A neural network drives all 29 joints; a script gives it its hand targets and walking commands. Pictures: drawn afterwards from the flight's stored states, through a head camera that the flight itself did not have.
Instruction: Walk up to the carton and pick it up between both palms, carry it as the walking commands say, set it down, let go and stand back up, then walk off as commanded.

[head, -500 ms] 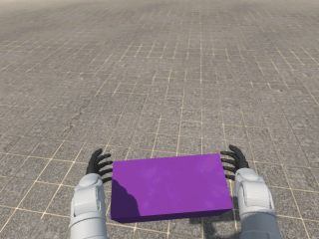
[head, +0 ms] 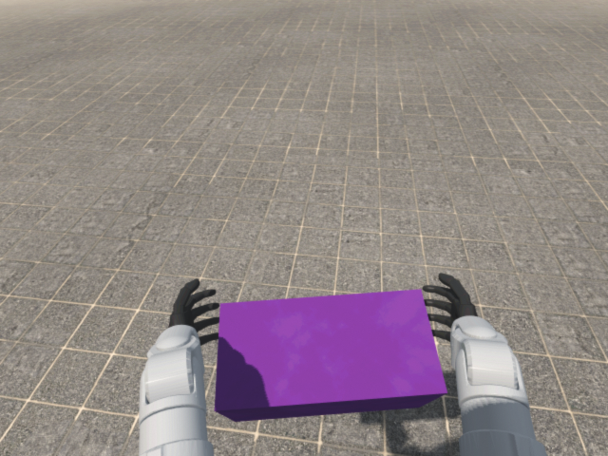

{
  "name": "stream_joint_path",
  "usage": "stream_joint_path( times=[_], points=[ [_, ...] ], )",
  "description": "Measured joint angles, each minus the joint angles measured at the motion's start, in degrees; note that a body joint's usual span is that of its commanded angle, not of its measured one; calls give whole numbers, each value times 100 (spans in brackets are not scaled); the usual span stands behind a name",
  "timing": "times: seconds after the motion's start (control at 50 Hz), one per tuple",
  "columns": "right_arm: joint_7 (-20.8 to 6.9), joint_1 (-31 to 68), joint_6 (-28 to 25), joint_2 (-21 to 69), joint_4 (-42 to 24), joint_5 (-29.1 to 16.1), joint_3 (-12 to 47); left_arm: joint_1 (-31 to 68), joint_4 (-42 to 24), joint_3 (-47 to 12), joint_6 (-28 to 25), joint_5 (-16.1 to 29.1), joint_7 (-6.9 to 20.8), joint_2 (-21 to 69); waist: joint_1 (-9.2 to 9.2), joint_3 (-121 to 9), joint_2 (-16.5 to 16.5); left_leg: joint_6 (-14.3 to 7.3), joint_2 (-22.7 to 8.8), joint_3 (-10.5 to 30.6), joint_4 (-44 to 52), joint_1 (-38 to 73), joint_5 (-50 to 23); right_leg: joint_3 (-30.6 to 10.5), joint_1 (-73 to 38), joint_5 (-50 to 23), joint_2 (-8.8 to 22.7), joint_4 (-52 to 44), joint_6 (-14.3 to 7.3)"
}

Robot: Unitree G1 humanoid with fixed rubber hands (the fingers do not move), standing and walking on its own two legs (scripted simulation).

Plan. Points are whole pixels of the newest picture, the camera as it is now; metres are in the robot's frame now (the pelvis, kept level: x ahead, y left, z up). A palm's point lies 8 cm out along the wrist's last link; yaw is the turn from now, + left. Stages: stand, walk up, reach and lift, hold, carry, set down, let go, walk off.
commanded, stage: hold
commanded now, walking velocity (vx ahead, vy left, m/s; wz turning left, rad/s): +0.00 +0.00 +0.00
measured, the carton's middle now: (324, 358) +0.29 -0.01 -0.05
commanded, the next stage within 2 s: carry in 0.52 s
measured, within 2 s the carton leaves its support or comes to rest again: neither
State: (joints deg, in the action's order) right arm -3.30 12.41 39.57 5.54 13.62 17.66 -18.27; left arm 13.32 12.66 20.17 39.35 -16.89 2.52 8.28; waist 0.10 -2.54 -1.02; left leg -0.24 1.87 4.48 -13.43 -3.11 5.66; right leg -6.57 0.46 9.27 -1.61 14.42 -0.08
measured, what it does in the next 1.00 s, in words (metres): lifts its left foot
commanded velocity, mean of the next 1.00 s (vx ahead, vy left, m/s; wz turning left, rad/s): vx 0.00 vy -0.10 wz -0.31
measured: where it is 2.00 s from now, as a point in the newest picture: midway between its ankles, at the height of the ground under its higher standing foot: outside the picture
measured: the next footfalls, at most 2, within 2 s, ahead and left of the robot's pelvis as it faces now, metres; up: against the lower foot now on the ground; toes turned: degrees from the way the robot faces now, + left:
left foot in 1.08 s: +0.00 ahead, +0.00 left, +0.00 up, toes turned -2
right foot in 1.40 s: -0.06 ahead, -0.39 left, +0.00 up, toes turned -25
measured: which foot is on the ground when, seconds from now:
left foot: down 0.00-0.78, up 0.80-1.00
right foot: down 0.00-1.00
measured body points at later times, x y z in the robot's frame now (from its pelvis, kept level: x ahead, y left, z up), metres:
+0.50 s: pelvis +0.00 -0.01 +0.00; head -0.04 +0.00 +0.45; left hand +0.29 +0.18 +0.03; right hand +0.29 -0.20 +0.03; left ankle +0.02 +0.12 -0.75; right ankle -0.01 -0.12 -0.75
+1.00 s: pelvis -0.03 -0.09 -0.03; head -0.02 -0.08 +0.42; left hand +0.28 +0.04 +0.04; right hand +0.22 -0.33 +0.05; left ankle -0.03 +0.03 -0.72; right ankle +0.00 -0.15 -0.75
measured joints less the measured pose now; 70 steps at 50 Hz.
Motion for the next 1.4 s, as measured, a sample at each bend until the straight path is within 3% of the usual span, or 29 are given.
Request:
stream_joint_path(
  times=[0.52,0.6,0.62,0.72,0.8,0.86,0.92,1.0,1.06,1.1,1.16,1.22,1.32,1.4],
  points=[
    [52,-182,40,60,-195,-56,87,-201,-167,-79,-4,83,25,-36,6,-4,15,60,-54,73,41,28,5,76,-58,-17,-56,-83,-70],
    [274,-165,145,94,-484,-244,233,-163,-382,-258,33,202,-432,-43,-74,-183,-44,91,-35,-11,-735,-641,338,224,727,387,-19,876,-73],
    [309,-122,182,124,-535,-264,256,-147,-458,-230,72,240,-416,-74,-111,-224,-60,107,-54,-75,-919,-787,440,267,936,494,0,1132,-80],
    [560,-13,535,205,-949,-386,528,8,-829,-209,495,658,-445,-368,-207,-294,47,305,-387,-244,-1659,-1408,797,552,1758,1173,-3,2107,-120],
    [693,-95,1052,51,-1658,-634,683,149,-1311,-360,1020,1072,-683,-430,-331,-235,276,490,-856,-238,-2306,-1892,1060,841,1986,470,-182,1927,-220],
    [660,-304,1469,-132,-2180,-887,576,145,-1716,-531,1456,1260,-984,-233,-257,-294,85,427,-838,-513,-3493,-2490,2082,904,2234,639,-213,2052,-401],
    [658,-367,1890,-226,-2482,-1108,457,-35,-2083,-586,1754,1208,-1092,-11,-90,-319,-121,426,-719,-844,-4090,-2717,2403,873,2371,547,-223,1973,-444],
    [816,-338,2227,-166,-2901,-1389,448,-209,-2742,-653,2093,1161,-1053,-34,134,-300,-222,330,-538,-1068,-3741,-2621,2066,772,2635,435,-382,2005,-610],
    [892,-355,2311,-29,-3150,-1453,455,-196,-3086,-576,2292,1017,-877,-34,189,-364,-228,169,-439,-1135,-2885,-2260,1778,738,2865,400,-565,2141,-680],
    [964,-383,2338,120,-3187,-1424,503,-248,-3163,-498,2364,980,-759,-107,228,-437,-314,2,-431,-1230,-2501,-2083,1439,715,3101,756,-584,2633,-606],
    [1084,-556,2514,199,-3151,-1346,690,-482,-3080,-383,2464,987,-648,-146,107,-463,-121,28,-715,-1379,-2549,-1890,1594,974,3468,1503,-362,4315,-271],
    [987,-776,2619,172,-3188,-1220,760,-574,-3079,-460,2641,985,-708,-137,-27,-499,40,240,-1040,-1427,-2346,-1695,1504,968,3565,1384,103,4905,-70],
    [879,-594,2699,183,-3441,-1019,759,-431,-3173,-494,2576,1095,-714,-206,-173,-358,100,617,-1656,-1452,-2366,-1650,1394,862,3213,1163,599,3753,77],
    [766,-480,2717,184,-3446,-862,727,-291,-3139,-534,2594,1134,-762,-259,-209,-400,158,999,-2172,-1387,-2762,-1751,1516,1106,2482,744,550,2354,141]
  ],
)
